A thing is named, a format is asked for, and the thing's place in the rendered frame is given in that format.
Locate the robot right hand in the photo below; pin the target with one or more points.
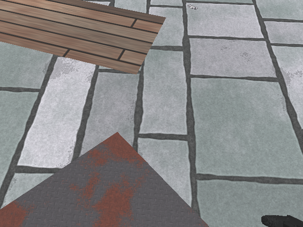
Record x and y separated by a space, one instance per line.
281 221

